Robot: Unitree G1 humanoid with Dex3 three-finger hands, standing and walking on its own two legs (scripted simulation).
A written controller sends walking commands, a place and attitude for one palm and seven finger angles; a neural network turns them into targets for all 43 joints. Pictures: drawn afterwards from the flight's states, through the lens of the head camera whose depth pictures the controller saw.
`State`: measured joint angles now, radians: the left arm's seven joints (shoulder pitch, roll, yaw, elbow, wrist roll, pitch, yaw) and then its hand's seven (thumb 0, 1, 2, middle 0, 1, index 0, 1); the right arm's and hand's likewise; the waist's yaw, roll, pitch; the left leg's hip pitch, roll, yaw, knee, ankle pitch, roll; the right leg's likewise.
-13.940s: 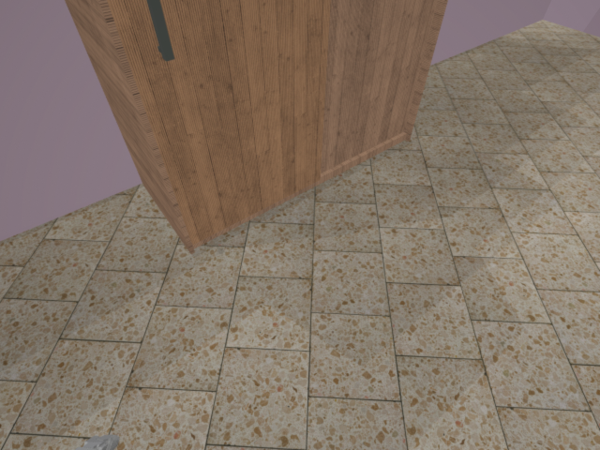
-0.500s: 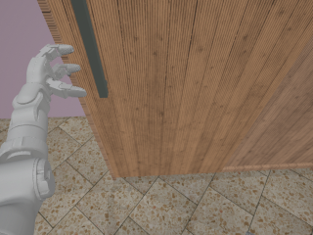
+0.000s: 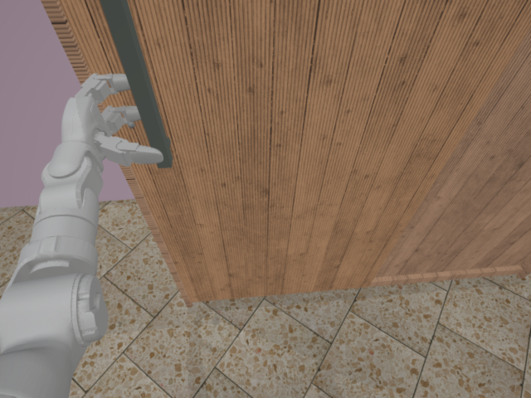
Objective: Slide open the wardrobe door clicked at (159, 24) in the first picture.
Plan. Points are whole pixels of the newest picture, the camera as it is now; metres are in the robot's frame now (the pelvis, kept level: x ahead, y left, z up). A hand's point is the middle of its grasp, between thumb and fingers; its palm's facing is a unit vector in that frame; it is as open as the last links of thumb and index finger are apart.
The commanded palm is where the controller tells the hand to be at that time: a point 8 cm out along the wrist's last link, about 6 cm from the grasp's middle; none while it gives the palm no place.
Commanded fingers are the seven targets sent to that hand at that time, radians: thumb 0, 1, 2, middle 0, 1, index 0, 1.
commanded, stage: feel for the door with the fingertips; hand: left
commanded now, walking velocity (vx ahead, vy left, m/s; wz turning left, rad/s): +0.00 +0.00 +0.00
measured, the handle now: (142, 74) +0.52 +0.17 +0.22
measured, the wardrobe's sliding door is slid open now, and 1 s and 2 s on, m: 0.00 0.00 0.00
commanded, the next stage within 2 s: slide the fingers in behind the handle in 0.62 s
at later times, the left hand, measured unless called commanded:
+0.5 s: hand (121, 122) +0.47 +0.20 +0.18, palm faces +0.07 -1.00 +0.02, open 14.0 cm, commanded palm +0.45 +0.25 +0.18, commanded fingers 0.00 -0.50 0.30 -0.30 -1.20 -0.30 -1.20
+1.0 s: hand (129, 118) +0.48 +0.19 +0.18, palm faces +0.06 -1.00 +0.02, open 13.9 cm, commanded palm +0.44 +0.24 +0.18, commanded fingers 0.00 -0.50 0.30 -0.30 -1.20 -0.30 -1.20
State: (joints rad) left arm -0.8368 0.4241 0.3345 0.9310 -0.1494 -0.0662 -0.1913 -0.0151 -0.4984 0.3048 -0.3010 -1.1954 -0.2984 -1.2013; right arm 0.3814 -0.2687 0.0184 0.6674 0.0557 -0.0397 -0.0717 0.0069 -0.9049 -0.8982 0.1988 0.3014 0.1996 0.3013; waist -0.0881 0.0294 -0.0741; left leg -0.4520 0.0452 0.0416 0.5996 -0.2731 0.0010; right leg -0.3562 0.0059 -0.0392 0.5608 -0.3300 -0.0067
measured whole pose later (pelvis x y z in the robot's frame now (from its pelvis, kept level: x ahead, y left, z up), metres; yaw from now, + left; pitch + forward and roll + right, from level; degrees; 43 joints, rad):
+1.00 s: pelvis -0.01 +0.00 +0.00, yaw +0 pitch +8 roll -1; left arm -0.93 0.46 0.34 1.07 -0.13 -0.12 -0.18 -0.01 -0.50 0.30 -0.31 -1.21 -0.31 -1.21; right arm 0.41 -0.27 0.02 0.70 0.04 -0.05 -0.06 0.01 -0.90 -0.90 0.20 0.30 0.20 0.30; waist -0.11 0.03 -0.08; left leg -0.50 0.04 0.03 0.63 -0.27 0.01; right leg -0.40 0.01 -0.04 0.58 -0.33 0.00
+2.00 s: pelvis +0.00 -0.01 +0.00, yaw +0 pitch +7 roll -1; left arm -0.88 0.34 0.28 0.95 -0.13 -0.05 -0.08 -0.01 -0.50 0.30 -0.30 -1.20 -0.30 -1.20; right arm 0.35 -0.26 0.01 0.68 0.05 -0.02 -0.06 0.01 -0.91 -0.90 0.20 0.30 0.20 0.30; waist -0.09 0.03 -0.08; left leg -0.44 0.05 0.03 0.60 -0.28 -0.01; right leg -0.34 0.01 -0.05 0.56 -0.34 -0.01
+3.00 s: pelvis +0.00 +0.00 +0.00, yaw +1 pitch +7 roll -1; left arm -0.89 0.33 0.27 0.96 -0.13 -0.07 -0.07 -0.01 -0.04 0.50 -0.35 -1.26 -0.35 -1.27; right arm 0.35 -0.26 0.01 0.68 0.05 -0.03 -0.06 0.01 -0.91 -0.90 0.20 0.30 0.20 0.30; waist -0.08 0.03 -0.08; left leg -0.44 0.04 0.03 0.60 -0.27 -0.01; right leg -0.34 0.01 -0.05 0.56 -0.33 -0.01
